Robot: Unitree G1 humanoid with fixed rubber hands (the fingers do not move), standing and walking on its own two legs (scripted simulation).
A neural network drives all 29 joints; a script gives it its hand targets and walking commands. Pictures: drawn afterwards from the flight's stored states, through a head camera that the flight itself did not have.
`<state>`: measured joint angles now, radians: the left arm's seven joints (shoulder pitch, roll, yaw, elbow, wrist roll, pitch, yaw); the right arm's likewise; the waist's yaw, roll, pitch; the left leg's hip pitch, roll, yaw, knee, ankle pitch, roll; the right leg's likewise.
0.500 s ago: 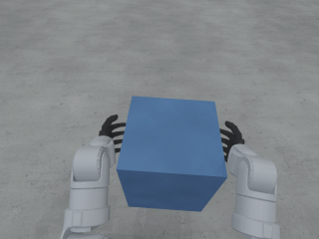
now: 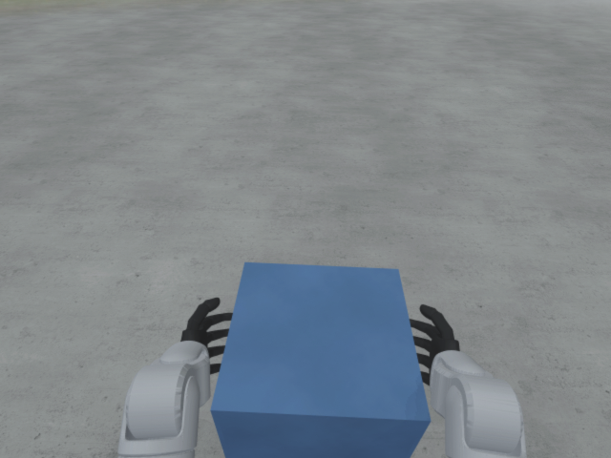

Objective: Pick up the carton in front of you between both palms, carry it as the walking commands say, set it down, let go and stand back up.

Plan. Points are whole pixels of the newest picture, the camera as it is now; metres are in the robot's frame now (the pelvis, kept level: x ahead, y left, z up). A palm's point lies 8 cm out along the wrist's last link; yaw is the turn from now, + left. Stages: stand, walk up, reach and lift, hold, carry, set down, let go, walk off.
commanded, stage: carry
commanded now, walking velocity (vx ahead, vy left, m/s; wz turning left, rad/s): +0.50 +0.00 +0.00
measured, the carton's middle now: (316, 381) +0.26 +0.00 -0.01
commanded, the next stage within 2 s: none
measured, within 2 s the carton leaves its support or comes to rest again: neither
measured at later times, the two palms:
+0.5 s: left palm (231, 191) +0.56 +0.17 +0.09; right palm (397, 202) +0.55 -0.13 +0.09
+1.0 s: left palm (268, 121) +0.87 +0.14 +0.09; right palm (390, 126) +0.87 -0.16 +0.08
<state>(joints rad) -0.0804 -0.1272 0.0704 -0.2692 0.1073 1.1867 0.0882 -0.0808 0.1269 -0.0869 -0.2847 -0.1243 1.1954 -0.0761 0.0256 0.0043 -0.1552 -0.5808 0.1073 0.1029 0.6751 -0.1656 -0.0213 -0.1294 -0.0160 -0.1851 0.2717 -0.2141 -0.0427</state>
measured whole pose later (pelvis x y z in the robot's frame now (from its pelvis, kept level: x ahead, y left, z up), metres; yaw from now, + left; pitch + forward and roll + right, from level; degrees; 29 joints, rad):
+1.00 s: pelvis +0.61 -0.01 +0.00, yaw +0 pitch +4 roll +1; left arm -0.11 -0.13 0.08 -0.38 0.10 1.19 0.09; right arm -0.11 0.13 -0.08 -0.40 -0.12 1.20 -0.09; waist 0.01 0.01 -0.09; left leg -0.60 0.10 0.13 0.62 -0.10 -0.01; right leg -0.05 -0.04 -0.21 0.24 -0.27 -0.01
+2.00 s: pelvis +1.19 -0.01 -0.01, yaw -1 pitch +2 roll +0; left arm -0.14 -0.13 0.10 -0.38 0.10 1.18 0.08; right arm -0.14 0.13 -0.09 -0.39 -0.12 1.19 -0.09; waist 0.00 0.00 -0.05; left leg -0.33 0.06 0.16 0.45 -0.14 0.01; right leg -0.21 -0.05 -0.21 0.47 -0.28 -0.02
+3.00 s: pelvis +1.20 +0.00 -0.01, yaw -3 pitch +1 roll +0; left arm -0.15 -0.13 0.10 -0.11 0.17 1.06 0.06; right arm -0.15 0.13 -0.11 -0.12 -0.17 1.06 -0.05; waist 0.00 0.00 -0.11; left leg -0.32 0.07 0.19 0.51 -0.21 0.02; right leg -0.20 -0.06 -0.18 0.51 -0.34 -0.01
